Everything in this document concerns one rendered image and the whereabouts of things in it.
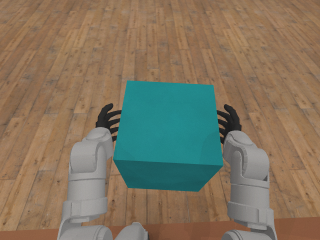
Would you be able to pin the right robot hand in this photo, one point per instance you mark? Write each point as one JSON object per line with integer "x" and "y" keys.
{"x": 232, "y": 124}

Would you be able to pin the left robot shin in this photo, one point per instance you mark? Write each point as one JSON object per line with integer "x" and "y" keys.
{"x": 137, "y": 224}

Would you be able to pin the left robot hand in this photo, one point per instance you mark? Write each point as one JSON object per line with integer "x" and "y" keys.
{"x": 103, "y": 119}

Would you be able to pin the right robot forearm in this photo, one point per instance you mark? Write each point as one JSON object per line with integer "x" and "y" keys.
{"x": 249, "y": 203}

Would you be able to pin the left robot thigh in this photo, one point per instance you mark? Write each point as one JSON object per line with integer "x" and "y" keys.
{"x": 132, "y": 232}

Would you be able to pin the carton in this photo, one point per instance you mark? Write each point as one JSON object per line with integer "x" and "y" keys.
{"x": 168, "y": 136}

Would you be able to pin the robot left upper arm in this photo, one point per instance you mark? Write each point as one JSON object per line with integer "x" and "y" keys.
{"x": 91, "y": 232}

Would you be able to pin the left robot forearm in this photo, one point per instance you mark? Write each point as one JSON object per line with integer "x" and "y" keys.
{"x": 87, "y": 172}

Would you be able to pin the robot right upper arm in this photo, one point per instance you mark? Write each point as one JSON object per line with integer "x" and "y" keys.
{"x": 244, "y": 235}

